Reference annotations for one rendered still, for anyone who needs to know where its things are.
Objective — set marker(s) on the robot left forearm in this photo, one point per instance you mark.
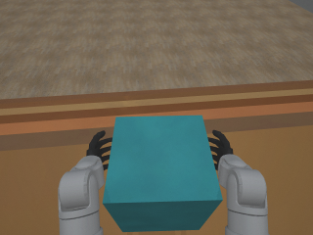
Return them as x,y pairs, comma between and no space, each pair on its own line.
78,198

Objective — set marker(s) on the robot right hand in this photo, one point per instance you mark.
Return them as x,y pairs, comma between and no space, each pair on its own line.
223,145

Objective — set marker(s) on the carton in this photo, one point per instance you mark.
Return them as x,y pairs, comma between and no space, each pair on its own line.
161,174

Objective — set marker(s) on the robot left hand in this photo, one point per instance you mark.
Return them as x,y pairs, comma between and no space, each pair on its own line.
95,145

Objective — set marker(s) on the robot right forearm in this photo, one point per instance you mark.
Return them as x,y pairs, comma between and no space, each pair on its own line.
246,197

